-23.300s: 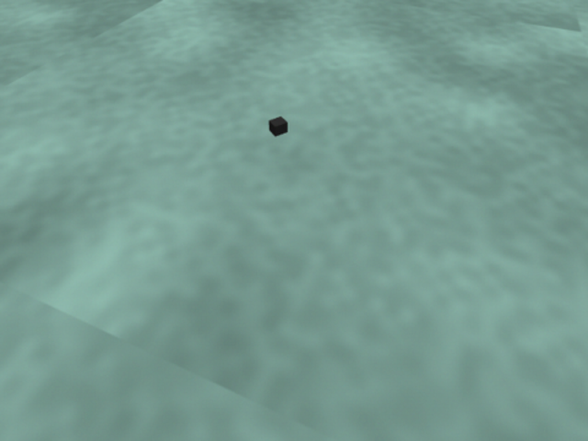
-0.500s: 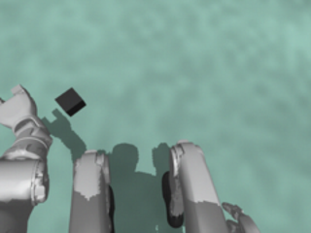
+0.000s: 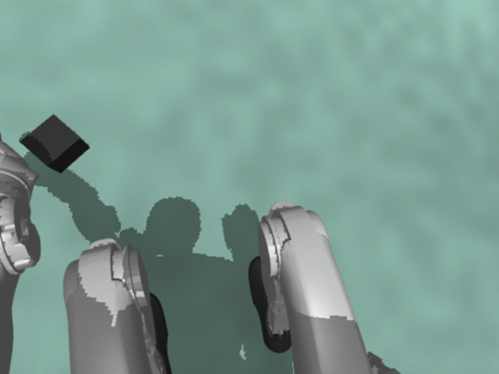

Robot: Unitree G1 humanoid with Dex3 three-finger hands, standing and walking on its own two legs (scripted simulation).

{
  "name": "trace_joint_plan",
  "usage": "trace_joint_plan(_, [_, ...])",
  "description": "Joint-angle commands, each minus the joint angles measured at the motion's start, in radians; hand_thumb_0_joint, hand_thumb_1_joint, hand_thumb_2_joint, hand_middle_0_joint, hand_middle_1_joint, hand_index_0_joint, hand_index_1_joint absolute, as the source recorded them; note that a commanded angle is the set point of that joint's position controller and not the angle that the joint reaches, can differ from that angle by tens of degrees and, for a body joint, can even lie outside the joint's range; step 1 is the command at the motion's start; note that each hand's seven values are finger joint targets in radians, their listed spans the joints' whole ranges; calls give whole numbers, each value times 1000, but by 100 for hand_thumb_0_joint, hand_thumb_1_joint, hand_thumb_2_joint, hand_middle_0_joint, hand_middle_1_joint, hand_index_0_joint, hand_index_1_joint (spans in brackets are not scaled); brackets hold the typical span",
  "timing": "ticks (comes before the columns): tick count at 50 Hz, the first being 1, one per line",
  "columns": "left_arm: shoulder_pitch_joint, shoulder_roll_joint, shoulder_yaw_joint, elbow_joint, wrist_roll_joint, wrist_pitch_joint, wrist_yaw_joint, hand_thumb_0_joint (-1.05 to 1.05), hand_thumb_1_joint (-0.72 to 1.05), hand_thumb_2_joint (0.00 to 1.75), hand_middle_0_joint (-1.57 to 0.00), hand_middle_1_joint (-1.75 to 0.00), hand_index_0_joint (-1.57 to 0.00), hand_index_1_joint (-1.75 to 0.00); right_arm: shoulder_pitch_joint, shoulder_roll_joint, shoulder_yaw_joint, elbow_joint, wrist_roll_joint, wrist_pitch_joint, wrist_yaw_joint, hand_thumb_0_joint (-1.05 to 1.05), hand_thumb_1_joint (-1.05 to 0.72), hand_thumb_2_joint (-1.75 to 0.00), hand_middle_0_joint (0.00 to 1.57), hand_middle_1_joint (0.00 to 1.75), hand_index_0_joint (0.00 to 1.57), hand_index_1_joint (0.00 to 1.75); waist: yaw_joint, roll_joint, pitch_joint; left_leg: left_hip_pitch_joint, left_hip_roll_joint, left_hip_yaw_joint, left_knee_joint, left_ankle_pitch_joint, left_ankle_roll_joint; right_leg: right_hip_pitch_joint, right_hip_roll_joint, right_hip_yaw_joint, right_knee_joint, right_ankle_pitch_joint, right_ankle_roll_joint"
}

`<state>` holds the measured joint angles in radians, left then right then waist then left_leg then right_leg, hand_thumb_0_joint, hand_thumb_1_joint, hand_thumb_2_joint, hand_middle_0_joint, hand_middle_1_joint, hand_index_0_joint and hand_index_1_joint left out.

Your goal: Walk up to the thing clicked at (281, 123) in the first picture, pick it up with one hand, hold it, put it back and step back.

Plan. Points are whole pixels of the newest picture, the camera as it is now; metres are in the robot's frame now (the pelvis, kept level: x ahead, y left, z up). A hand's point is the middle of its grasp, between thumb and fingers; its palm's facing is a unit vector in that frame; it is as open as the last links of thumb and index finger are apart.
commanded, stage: rise first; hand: left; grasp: from above
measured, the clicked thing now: (57, 144) +0.54 +0.27 -0.31
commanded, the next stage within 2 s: none
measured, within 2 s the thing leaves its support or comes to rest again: neither
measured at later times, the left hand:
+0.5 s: hand (10, 148) +0.50 +0.30 -0.19, palm faces -0.27 -0.31 -0.91, open 12.6 cm
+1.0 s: hand (8, 142) +0.51 +0.30 -0.20, palm faces -0.27 -0.30 -0.91, open 12.7 cm
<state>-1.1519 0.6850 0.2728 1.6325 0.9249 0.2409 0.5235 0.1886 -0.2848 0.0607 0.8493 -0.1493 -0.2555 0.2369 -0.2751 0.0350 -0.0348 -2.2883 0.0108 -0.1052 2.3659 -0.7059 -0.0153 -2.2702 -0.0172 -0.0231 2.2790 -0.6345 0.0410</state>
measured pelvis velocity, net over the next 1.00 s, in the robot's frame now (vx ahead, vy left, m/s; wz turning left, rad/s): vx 0.00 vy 0.00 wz -0.07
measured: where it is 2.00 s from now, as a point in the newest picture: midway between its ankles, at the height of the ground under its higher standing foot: (216, 340)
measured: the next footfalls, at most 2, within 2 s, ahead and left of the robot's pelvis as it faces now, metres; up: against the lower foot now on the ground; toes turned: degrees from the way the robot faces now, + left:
none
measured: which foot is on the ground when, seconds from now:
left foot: down 0.00-1.00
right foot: down 0.00-1.00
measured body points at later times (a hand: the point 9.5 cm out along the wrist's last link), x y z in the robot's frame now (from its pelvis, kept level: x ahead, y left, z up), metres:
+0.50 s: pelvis +0.00 +0.00 -0.02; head +0.28 +0.04 +0.33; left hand +0.51 +0.31 -0.14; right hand +0.00 -0.26 -0.12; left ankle +0.07 +0.13 -0.31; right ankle +0.11 -0.13 -0.31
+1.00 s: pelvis +0.00 +0.00 -0.02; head +0.28 +0.05 +0.32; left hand +0.52 +0.32 -0.15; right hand -0.01 -0.26 -0.11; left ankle +0.07 +0.13 -0.31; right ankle +0.11 -0.13 -0.31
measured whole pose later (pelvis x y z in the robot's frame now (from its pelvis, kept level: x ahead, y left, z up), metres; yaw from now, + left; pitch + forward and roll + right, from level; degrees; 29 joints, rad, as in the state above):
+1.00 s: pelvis +0.00 +0.00 -0.02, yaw -4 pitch +34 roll -9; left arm -1.25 0.87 0.27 1.68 0.97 0.23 0.50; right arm 0.19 -0.34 0.17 0.76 -0.16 -0.24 0.28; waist -0.35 -0.02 0.07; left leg -2.35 0.01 -0.17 2.47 -0.72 -0.02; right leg -2.31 0.00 -0.07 2.33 -0.63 0.05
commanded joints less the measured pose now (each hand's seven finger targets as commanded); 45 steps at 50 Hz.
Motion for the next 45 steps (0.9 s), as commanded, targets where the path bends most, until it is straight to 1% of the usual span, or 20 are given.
trace_joint_plan(1, [-362, 284, 2, -142, 27, -8, 36, 0, -31, 79, -27, -92, -30, -90, 256, -248, -59, 5, 0, -13, 8, 0, -90, -90, 20, 30, 20, 30, -27, 257, -722, 456, -11, 87, -220, 236, 36, 421, 34, -101, -196, 205, -66])
trace_joint_plan(4, [-356, 294, -6, -93, 37, -18, 33, 0, -30, 77, -28, -92, -31, -89, 251, -248, -49, 4, -9, -12, 16, 0, -90, -90, 20, 30, 20, 30, -43, 215, -689, 379, -13, 97, -192, 190, 46, 447, 45, -97, -206, 178, -58])
trace_joint_plan(8, [-364, 345, 8, -117, 49, -27, 30, 0, -31, 77, -26, -93, -29, -90, 244, -259, -41, 3, -9, -15, 23, 0, -89, -90, 20, 30, 20, 30, -26, 262, -702, 394, -12, 91, -186, 184, 41, 423, 47, -109, -179, 162, -64])
trace_joint_plan(11, [-378, 313, -4, -109, 50, -19, 38, 0, -32, 78, -27, -91, -29, -89, 254, -265, -34, -2, -11, -12, 28, 0, -90, -90, 20, 30, 20, 30, -51, 270, -692, 413, -7, 80, -176, 200, 37, 407, 52, -122, -170, 185, -66])
trace_joint_plan(16, [-372, 340, 4, -105, 45, -7, 38, 0, -31, 77, -28, -90, -30, -88, 262, -279, -28, -2, -10, -12, 36, 0, -90, -90, 20, 30, 20, 30, -46, 285, -687, 417, -5, 69, -171, 235, 34, 400, 53, -130, -150, 213, -67])
trace_joint_plan(20, [-381, 327, -18, -97, 47, -5, 29, 0, -31, 77, -29, -90, -30, -88, 262, -283, -19, -8, -12, -8, 41, 0, -90, -90, 20, 30, 20, 30, -68, 286, -656, 413, -2, 62, -160, 237, 34, 391, 58, -139, -144, 217, -68])
trace_joint_plan(22, [-402, 353, -5, -128, 45, -9, 32, 0, -30, 76, -29, -89, -31, -86, 270, -291, -14, -17, -8, -7, 42, 0, -90, -90, 20, 30, 20, 30, -61, 322, -667, 429, -2, 61, -164, 258, 29, 403, 56, -138, -139, 236, -70])
trace_joint_plan(23, [-380, 343, -13, -100, 47, -5, 29, 0, -31, 77, -28, -90, -30, -87, 275, -291, -10, -18, -11, -3, 44, 0, -90, -90, 20, 30, 20, 30, -64, 302, -677, 427, 0, 61, -156, 270, 30, 426, 59, -140, -139, 251, -68])
trace_joint_plan(24, [-383, 361, -8, -98, 49, -4, 29, 0, -32, 78, -28, -90, -30, -88, 272, -301, -8, -20, -8, -3, 44, 0, -90, -90, 20, 30, 20, 30, -64, 296, -671, 407, 0, 59, -152, 260, 34, 414, 59, -140, -137, 243, -66])
trace_joint_plan(25, [-386, 353, -17, -100, 47, -6, 25, 0, -30, 76, -29, -89, -31, -87, 268, -298, -6, -20, -9, -1, 45, 0, -90, -90, 20, 30, 20, 30, -73, 293, -660, 401, -1, 57, -150, 256, 35, 415, 60, -140, -137, 240, -67])
trace_joint_plan(26, [-391, 369, -12, -103, 44, -11, 24, 0, -30, 76, -30, -89, -32, -87, 266, -302, -6, -22, -8, -2, 46, 0, -90, -90, 20, 30, 20, 30, -65, 300, -661, 387, -1, 56, -158, 242, 35, 417, 62, -141, -137, 229, -67])
trace_joint_plan(27, [-378, 358, -19, -89, 51, -11, 21, 0, -31, 77, -29, -88, -31, -86, 266, -299, -1, -24, -9, 0, 44, 0, -90, -90, 20, 30, 20, 30, -69, 297, -650, 398, -2, 58, -156, 240, 34, 412, 62, -143, -139, 226, -68])
trace_joint_plan(29, [-384, 372, -20, -95, 53, -13, 16, 0, -31, 77, -29, -88, -30, -87, 264, -310, -1, -28, -8, 0, 43, 0, -90, -90, 20, 30, 20, 30, -69, 313, -636, 413, 0, 52, -159, 233, 32, 386, 61, -151, -136, 214, -70])
trace_joint_plan(31, [-393, 368, -25, -107, 58, -18, 12, 0, -30, 77, -29, -89, -31, -87, 272, -314, 4, -32, -10, 2, 44, 0, -90, -90, 20, 30, 20, 30, -84, 320, -634, 417, 0, 49, -162, 237, 31, 390, 62, -155, -131, 220, -71])
trace_joint_plan(36, [-390, 387, -22, -96, 61, -18, 23, 0, -30, 76, -29, -88, -31, -87, 265, -318, 13, -39, -10, 6, 44, 0, -90, -90, 20, 30, 20, 30, -76, 326, -644, 413, 1, 47, -159, 241, 30, 395, 65, -158, -127, 227, -71])
trace_joint_plan(38, [-401, 375, -34, -101, 64, -13, 17, 0, -39, 84, -29, -85, -27, -87, 270, -321, 17, -43, -11, 9, 44, 0, -91, -90, 20, 30, 20, 30, -94, 335, -629, 436, 4, 45, -154, 257, 28, 391, 64, -160, -130, 239, -71])
trace_joint_plan(40, [-402, 391, -35, -83, 60, -14, 17, 0, -32, 78, -30, -87, -31, -86, 267, -324, 22, -44, -13, 10, 45, 0, -90, -90, 20, 30, 20, 30, -99, 328, -629, 405, 2, 44, -156, 250, 31, 403, 69, -158, -131, 239, -69])
trace_joint_plan(41, [-414, 418, -24, -102, 60, -17, 19, 0, -32, 78, -30, -87, -30, -86, 268, -330, 22, -46, -10, 10, 44, 0, -91, -90, 20, 30, 20, 30, -84, 334, -634, 403, 3, 44, -159, 244, 31, 404, 67, -158, -130, 234, -69])
trace_joint_plan(43, [-401, 426, -23, -98, 66, -11, 18, 0, -32, 78, -29, -87, -30, -86, 261, -332, 30, -51, -9, 12, 42, 0, -90, -90, 20, 30, 20, 30, -85, 337, -632, 427, 5, 44, -154, 253, 30, 398, 65, -161, -131, 235, -69])
trace_joint_plan(45, [-420, 416, -32, -92, 65, -12, 14, 0, -33, 79, -29, -88, -30, -87, 260, -331, 31, -55, -11, 12, 40, 0, -91, -90, 20, 30, 20, 30, -102, 339, -615, 408, 3, 42, -157, 227, 32, 388, 68, -162, -133, 220, -69])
